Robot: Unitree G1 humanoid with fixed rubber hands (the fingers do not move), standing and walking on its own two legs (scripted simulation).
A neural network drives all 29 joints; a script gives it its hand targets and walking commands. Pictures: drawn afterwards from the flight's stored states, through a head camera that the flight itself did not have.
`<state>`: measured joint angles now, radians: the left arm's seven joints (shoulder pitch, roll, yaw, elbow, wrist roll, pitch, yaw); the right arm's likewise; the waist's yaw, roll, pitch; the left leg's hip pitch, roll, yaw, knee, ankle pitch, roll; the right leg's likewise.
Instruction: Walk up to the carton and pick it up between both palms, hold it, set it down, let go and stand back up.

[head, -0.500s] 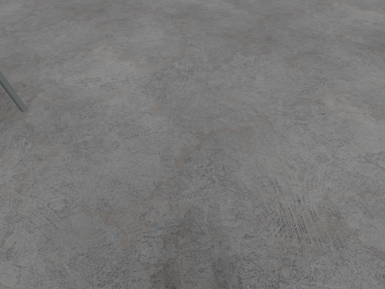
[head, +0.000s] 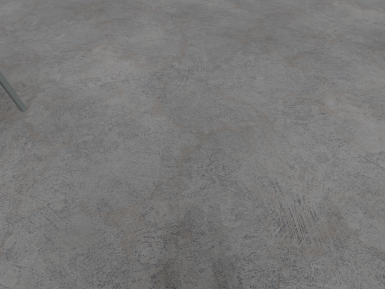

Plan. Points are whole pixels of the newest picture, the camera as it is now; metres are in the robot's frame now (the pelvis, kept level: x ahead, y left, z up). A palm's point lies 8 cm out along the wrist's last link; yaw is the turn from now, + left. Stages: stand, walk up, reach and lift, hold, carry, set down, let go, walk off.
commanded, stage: walk up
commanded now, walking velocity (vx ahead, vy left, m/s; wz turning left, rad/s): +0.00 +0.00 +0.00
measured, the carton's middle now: out of the picture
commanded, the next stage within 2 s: none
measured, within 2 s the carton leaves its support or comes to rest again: neither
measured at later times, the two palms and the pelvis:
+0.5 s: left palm out of the picture +0.03 +0.43 -0.19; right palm (245, 245) +0.24 -0.12 -0.13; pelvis +0.09 +0.15 -0.04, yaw +21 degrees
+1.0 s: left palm out of the picture +0.27 +0.52 -0.12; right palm (180, 171) +0.48 +0.05 -0.16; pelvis +0.35 +0.28 -0.02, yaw +36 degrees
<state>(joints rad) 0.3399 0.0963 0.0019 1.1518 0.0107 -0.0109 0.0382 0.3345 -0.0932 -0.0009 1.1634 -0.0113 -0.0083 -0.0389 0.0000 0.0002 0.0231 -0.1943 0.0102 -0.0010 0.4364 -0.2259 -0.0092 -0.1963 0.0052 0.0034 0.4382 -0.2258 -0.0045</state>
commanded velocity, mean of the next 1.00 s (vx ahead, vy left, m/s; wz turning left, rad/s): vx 0.00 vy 0.00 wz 0.00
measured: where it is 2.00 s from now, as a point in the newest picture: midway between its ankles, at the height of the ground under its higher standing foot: (82, 200)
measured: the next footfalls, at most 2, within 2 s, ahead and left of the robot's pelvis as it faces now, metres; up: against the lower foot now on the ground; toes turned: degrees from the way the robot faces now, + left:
left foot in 0.46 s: +0.15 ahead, +0.31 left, +0.00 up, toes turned +28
right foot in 0.90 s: +0.50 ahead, +0.25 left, +0.00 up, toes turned +29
